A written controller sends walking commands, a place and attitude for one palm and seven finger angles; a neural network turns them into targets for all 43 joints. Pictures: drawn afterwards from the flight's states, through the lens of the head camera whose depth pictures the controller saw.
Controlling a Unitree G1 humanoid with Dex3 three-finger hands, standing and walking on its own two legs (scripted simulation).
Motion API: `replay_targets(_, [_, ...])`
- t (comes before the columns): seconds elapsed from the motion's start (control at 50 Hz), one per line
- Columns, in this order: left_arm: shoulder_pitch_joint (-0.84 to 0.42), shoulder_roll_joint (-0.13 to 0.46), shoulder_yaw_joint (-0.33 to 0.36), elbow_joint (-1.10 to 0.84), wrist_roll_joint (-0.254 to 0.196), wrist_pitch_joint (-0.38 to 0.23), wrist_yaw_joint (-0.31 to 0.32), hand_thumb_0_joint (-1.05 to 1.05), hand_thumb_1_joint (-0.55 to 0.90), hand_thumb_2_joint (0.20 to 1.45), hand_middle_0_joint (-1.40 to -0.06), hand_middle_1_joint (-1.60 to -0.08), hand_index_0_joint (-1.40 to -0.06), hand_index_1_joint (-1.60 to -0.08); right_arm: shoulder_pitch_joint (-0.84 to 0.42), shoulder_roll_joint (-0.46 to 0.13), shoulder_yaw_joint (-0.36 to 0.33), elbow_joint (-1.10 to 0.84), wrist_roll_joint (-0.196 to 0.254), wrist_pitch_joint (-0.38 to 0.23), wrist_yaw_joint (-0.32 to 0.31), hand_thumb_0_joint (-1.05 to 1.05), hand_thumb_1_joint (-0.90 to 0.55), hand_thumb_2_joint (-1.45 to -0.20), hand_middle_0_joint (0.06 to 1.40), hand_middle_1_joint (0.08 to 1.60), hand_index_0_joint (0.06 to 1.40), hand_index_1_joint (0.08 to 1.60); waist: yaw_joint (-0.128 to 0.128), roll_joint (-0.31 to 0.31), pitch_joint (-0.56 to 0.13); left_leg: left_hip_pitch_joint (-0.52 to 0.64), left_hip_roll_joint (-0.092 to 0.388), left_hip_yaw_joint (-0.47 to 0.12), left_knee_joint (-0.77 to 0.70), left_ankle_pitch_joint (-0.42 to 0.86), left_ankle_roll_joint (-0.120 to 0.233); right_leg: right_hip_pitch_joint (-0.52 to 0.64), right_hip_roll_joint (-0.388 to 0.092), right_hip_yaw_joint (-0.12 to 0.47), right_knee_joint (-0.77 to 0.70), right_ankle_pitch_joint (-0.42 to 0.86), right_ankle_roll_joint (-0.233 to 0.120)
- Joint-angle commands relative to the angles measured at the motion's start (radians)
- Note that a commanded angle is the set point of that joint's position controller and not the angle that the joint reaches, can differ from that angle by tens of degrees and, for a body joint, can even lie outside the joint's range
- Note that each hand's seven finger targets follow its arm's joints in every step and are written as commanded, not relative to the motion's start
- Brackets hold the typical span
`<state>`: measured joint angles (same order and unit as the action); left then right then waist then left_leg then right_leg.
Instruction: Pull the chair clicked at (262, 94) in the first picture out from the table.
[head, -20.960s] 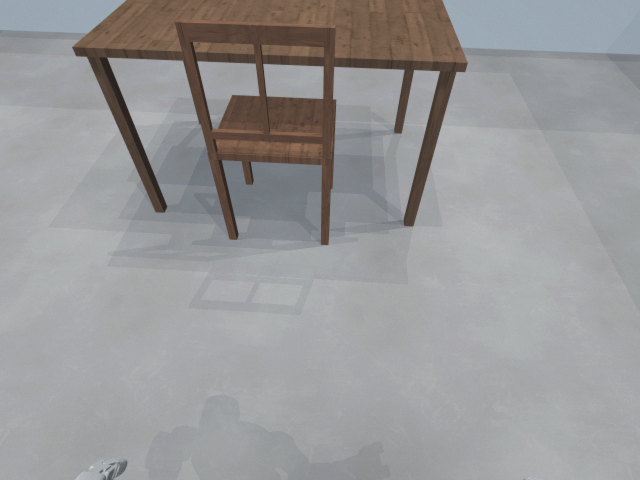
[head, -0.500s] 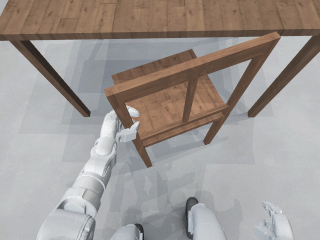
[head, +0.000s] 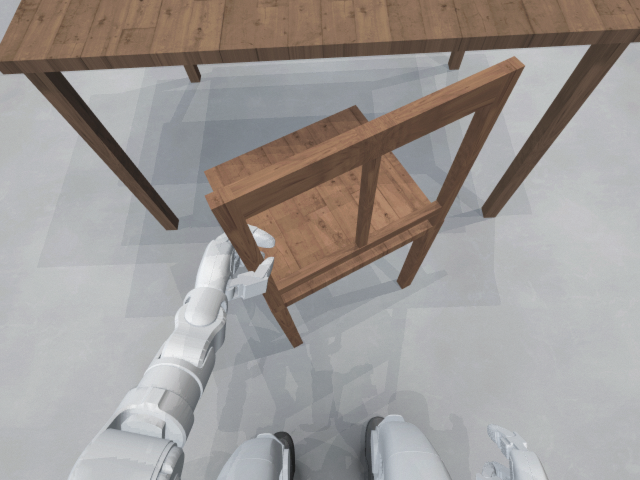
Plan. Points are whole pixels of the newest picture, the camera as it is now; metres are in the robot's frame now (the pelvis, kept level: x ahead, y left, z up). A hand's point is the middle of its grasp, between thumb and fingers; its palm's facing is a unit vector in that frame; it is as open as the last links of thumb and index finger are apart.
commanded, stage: step backward, pulling the chair out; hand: left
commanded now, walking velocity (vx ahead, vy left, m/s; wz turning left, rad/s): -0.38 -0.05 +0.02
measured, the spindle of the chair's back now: (365, 207) +0.49 -0.06 -0.09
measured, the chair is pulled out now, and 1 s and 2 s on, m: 0.21 0.40 0.52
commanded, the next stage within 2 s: stop walking, hand still on the chair in 1.28 s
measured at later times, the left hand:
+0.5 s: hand (255, 350) +0.26 +0.10 -0.07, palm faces -0.16 -0.96 -0.22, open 5.7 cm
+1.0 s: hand (241, 441) +0.16 +0.10 -0.06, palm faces -0.16 -0.96 -0.24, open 5.8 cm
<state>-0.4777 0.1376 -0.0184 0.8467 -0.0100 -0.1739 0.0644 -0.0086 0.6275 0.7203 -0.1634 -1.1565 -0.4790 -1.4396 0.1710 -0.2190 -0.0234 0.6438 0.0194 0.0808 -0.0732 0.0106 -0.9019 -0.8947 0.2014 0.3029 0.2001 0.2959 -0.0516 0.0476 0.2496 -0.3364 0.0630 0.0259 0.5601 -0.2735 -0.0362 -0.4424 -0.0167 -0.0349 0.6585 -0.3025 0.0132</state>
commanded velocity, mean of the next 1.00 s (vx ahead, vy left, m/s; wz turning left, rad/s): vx -0.38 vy -0.05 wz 0.01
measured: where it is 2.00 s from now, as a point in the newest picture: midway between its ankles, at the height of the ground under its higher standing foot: outside the picture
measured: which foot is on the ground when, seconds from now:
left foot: down 0.00-0.06, up 0.08-0.26, down 0.28-0.54, up 0.56-0.74, down 0.76-1.00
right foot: up 0.00-0.02, down 0.04-0.34, up 0.36-0.46, down 0.48-0.80, up 0.82-0.92, down 0.94-1.00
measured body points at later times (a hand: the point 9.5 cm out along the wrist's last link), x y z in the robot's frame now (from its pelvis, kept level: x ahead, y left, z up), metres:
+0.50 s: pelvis -0.08 +0.00 +0.00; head +0.03 -0.03 +0.43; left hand +0.27 +0.15 -0.05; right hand +0.03 -0.23 -0.15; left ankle -0.08 +0.15 -0.73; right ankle -0.06 -0.11 -0.73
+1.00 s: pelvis -0.19 +0.00 +0.01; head -0.08 -0.03 +0.44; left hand +0.16 +0.15 -0.05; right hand -0.11 -0.24 -0.15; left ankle -0.19 +0.16 -0.73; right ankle -0.15 -0.10 -0.73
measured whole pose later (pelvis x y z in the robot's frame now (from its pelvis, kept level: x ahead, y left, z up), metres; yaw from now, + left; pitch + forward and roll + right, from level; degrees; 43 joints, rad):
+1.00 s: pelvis -0.19 +0.00 +0.01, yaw +0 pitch +1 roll -1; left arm -0.47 0.14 -0.06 0.90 0.00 -0.19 0.05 0.02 0.65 0.78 -0.13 -1.18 -0.44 -1.37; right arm 0.20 -0.23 -0.02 0.67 0.03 0.09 -0.06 0.01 -0.90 -0.90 0.20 0.30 0.20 0.30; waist -0.03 0.08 0.25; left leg -0.30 0.10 0.01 0.58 -0.26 -0.06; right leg -0.30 0.03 -0.04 0.46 -0.18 -0.03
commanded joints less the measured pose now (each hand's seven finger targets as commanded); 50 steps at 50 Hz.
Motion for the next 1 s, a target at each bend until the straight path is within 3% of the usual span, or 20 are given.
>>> replay_targets(0.0, [-0.256, 0.116, 0.006, -0.211, 0.040, -0.088, -0.003, 0.000, 0.900, 0.900, -0.500, -1.450, -0.500, -1.450, 0.099, -0.122, -0.045, -0.072, 0.003, -0.031, 0.013, 0.000, -0.900, -0.900, 0.200, 0.300, 0.200, 0.300, -0.008, -0.057, -0.548, 0.280, 0.142, -0.086, 0.080, 0.611, 0.053, 0.348, -0.080, 0.065, -0.307, 0.585, -0.033])
replay_targets(0.04, [-0.290, 0.169, 0.022, -0.183, 0.029, -0.093, 0.001, 0.000, 0.900, 0.900, -0.500, -1.450, -0.500, -1.450, 0.068, -0.126, -0.045, -0.071, 0.014, -0.027, -0.003, 0.000, -0.900, -0.900, 0.200, 0.300, 0.200, 0.300, 0.006, -0.166, -0.518, 0.059, 0.022, -0.024, 0.204, -0.058, -0.011, 0.426, -0.270, 0.202, -0.271, 0.896, -0.127])
replay_targets(0.1, [-0.226, 0.163, 0.044, -0.145, 0.013, -0.060, 0.014, 0.000, 0.900, 0.900, -0.500, -1.450, -0.500, -1.450, 0.008, -0.117, -0.025, -0.073, 0.019, -0.043, -0.011, 0.000, -0.900, -0.900, 0.200, 0.300, 0.200, 0.300, 0.042, -0.141, -0.567, -0.055, 0.000, -0.123, 0.298, -0.218, -0.002, 0.497, -0.338, 0.220, -0.206, 0.993, -0.163])
replay_targets(0.22, [-0.153, 0.129, 0.008, -0.165, -0.016, -0.011, 0.021, 0.000, 0.900, 0.900, -0.500, -1.450, -0.500, -1.450, 0.037, -0.144, -0.031, -0.086, 0.031, -0.021, -0.036, 0.000, -0.900, -0.900, 0.200, 0.300, 0.200, 0.300, 0.027, -0.168, -0.585, 0.081, 0.035, -0.066, -0.046, 0.012, 0.007, 0.476, -0.270, 0.148, -0.177, 0.806, -0.101])
replay_targets(0.26, [-0.174, 0.109, -0.016, -0.214, -0.013, -0.015, 0.011, 0.000, 0.900, 0.900, -0.500, -1.450, -0.500, -1.450, 0.052, -0.163, -0.045, -0.099, 0.023, -0.007, -0.038, 0.000, -0.900, -0.900, 0.200, 0.300, 0.200, 0.300, 0.012, -0.127, -0.570, 0.199, 0.098, -0.074, -0.143, 0.266, 0.041, 0.363, -0.162, 0.063, -0.184, 0.583, -0.020])
replay_targets(0.3, [-0.221, 0.080, -0.040, -0.279, -0.001, -0.033, 0.000, 0.000, 0.900, 0.900, -0.500, -1.450, -0.500, -1.450, 0.021, -0.143, -0.037, -0.128, 0.007, -0.002, -0.027, 0.000, -0.900, -0.900, 0.200, 0.300, 0.200, 0.300, 0.001, 0.116, -0.547, 0.240, 0.180, -0.140, -0.183, 0.499, 0.086, 0.265, -0.066, 0.014, -0.065, 0.377, 0.012])
replay_targets(0.34, [-0.226, 0.080, -0.026, -0.287, 0.010, -0.037, -0.004, 0.000, 0.900, 0.900, -0.500, -1.450, -0.500, -1.450, 0.026, -0.126, -0.037, -0.121, -0.018, 0.001, -0.005, 0.000, -0.900, -0.900, 0.200, 0.300, 0.200, 0.300, 0.012, 0.278, -0.523, 0.284, 0.260, -0.215, -0.205, 0.662, 0.156, 0.116, -0.008, 0.019, 0.113, -0.085, 0.003])
replay_targets(0.4, [-0.232, 0.071, -0.021, -0.206, 0.030, -0.045, -0.008, 0.000, 0.900, 0.900, -0.500, -1.450, -0.500, -1.450, 0.082, -0.132, -0.044, -0.092, -0.008, -0.016, 0.027, 0.000, -0.900, -0.900, 0.200, 0.300, 0.200, 0.300, 0.012, 0.096, -0.506, 0.472, 0.258, -0.170, -0.028, 0.982, 0.141, 0.094, -0.020, 0.034, -0.109, 0.003, -0.026])
replay_targets(0.44, [-0.282, 0.095, -0.024, -0.181, 0.045, -0.060, -0.017, 0.000, 0.900, 0.900, -0.500, -1.450, -0.500, -1.450, 0.102, -0.137, -0.042, -0.084, -0.006, -0.018, 0.024, 0.000, -0.900, -0.900, 0.200, 0.300, 0.200, 0.300, -0.010, 0.010, -0.507, 0.390, 0.188, -0.116, 0.025, 0.830, 0.081, 0.244, -0.028, 0.033, -0.273, 0.356, -0.027])
replay_targets(0.48, [-0.350, 0.144, -0.018, -0.179, 0.040, -0.082, -0.017, 0.000, 0.900, 0.900, -0.500, -1.450, -0.500, -1.450, 0.069, -0.118, -0.036, -0.081, -0.001, -0.014, 0.008, 0.000, -0.900, -0.900, 0.200, 0.300, 0.200, 0.300, -0.008, -0.028, -0.477, 0.203, 0.105, -0.027, 0.029, 0.385, 0.012, 0.347, -0.150, 0.109, -0.272, 0.658, -0.066])
replay_targets(0.5, [-0.322, 0.179, 0.016, -0.144, 0.023, -0.079, -0.004, 0.000, 0.900, 0.900, -0.500, -1.450, -0.500, -1.450, 0.084, -0.133, -0.050, -0.064, 0.015, -0.014, -0.006, 0.000, -0.900, -0.900, 0.200, 0.300, 0.200, 0.300, -0.005, -0.186, -0.553, 0.136, 0.040, 0.009, 0.118, 0.095, -0.006, 0.439, -0.209, 0.163, -0.254, 0.857, -0.075])
replay_targets(0.52, [-0.283, 0.204, 0.043, -0.105, 0.016, -0.074, 0.002, 0.000, 0.900, 0.900, -0.500, -1.450, -0.500, -1.450, 0.054, -0.144, -0.051, -0.066, 0.022, -0.021, -0.015, 0.000, -0.900, -0.900, 0.200, 0.300, 0.200, 0.300, 0.024, -0.205, -0.580, 0.060, 0.007, -0.025, 0.214, -0.106, -0.001, 0.455, -0.264, 0.197, -0.254, 0.960, -0.082])
replay_targets(0.58, [-0.248, 0.159, 0.032, -0.070, 0.005, -0.053, 0.008, 0.000, 0.900, 0.900, -0.500, -1.450, -0.500, -1.450, 0.017, -0.114, -0.020, -0.055, 0.023, -0.039, -0.016, 0.000, -0.900, -0.900, 0.200, 0.300, 0.200, 0.300, 0.047, -0.146, -0.559, -0.031, 0.001, -0.124, 0.277, -0.212, 0.001, 0.438, -0.332, 0.221, -0.242, 0.799, -0.159])
replay_targets(0.7, [-0.209, 0.125, 0.005, -0.121, -0.019, -0.023, 0.018, 0.000, 0.900, 0.900, -0.500, -1.450, -0.500, -1.450, 0.063, -0.130, -0.023, -0.059, 0.032, -0.028, -0.036, 0.000, -0.900, -0.900, 0.200, 0.300, 0.200, 0.300, 0.028, -0.215, -0.595, 0.091, 0.018, -0.054, -0.053, -0.053, 0.012, 0.442, -0.259, 0.155, -0.233, 0.604, -0.094])
replay_targets(0.76, [-0.228, 0.092, -0.028, -0.188, -0.016, -0.033, 0.011, 0.000, 0.900, 0.900, -0.500, -1.450, -0.500, -1.450, 0.067, -0.172, -0.045, -0.089, 0.019, -0.010, -0.035, 0.000, -0.900, -0.900, 0.200, 0.300, 0.200, 0.300, 0.017, 0.016, -0.524, 0.230, 0.171, -0.129, -0.208, 0.330, 0.088, 0.245, -0.072, 0.032, -0.161, 0.282, 0.031])
replay_targets(0.8, [-0.265, 0.068, -0.044, -0.234, -0.005, -0.044, 0.000, 0.000, 0.900, 0.900, -0.500, -1.450, -0.500, -1.450, 0.040, -0.136, -0.034, -0.109, -0.008, -0.003, -0.020, 0.000, -0.900, -0.900, 0.200, 0.300, 0.200, 0.300, 0.014, 0.240, -0.515, 0.191, 0.240, -0.199, -0.222, 0.539, 0.130, 0.207, -0.035, 0.023, 0.056, 0.083, 0.005])
replay_targets(0.84, [-0.253, 0.071, -0.024, -0.197, 0.007, -0.049, 0.002, 0.000, 0.900, 0.900, -0.500, -1.450, -0.500, -1.450, 0.062, -0.126, -0.042, -0.089, -0.012, -0.005, -0.001, 0.000, -0.900, -0.900, 0.200, 0.300, 0.200, 0.300, 0.020, 0.161, -0.476, 0.275, 0.278, -0.220, -0.155, 0.744, 0.168, 0.124, -0.018, 0.037, 0.044, -0.085, -0.011])
replay_targets(0.9, [-0.303, 0.088, -0.030, -0.166, 0.033, -0.076, -0.011, 0.000, 0.900, 0.900, -0.500, -1.450, -0.500, -1.450, 0.126, -0.138, -0.050, -0.063, 0.000, -0.014, 0.013, 0.000, -0.900, -0.900, 0.200, 0.300, 0.200, 0.300, -0.004, -0.014, -0.536, 0.381, 0.189, -0.112, 0.057, 0.852, 0.069, 0.295, -0.055, 0.057, -0.293, 0.467, -0.042])
replay_targets(0.94, [-0.355, 0.146, -0.017, -0.143, 0.025, -0.091, -0.009, 0.000, 0.900, 0.900, -0.500, -1.450, -0.500, -1.450, 0.117, -0.141, -0.049, -0.051, 0.009, -0.017, -0.003, 0.000, -0.900, -0.900, 0.200, 0.300, 0.200, 0.300, -0.011, -0.103, -0.521, 0.160, 0.089, -0.018, 0.085, 0.331, -0.006, 0.477, -0.192, 0.149, -0.245, 0.921, -0.105])
replay_targets(0.98, [-0.284, 0.170, 0.020, -0.075, 0.005, -0.076, 0.000, 0.000, 0.900, 0.900, -0.500, -1.450, -0.500, -1.450, 0.066, -0.148, -0.051, -0.062, 0.021, -0.025, -0.016, 0.000, -0.900, -0.900, 0.200, 0.300, 0.200, 0.300, 0.026, -0.183, -0.563, 0.034, 0.017, -0.043, 0.211, -0.125, -0.005, 0.487, -0.292, 0.194, -0.239, 1.009, -0.118])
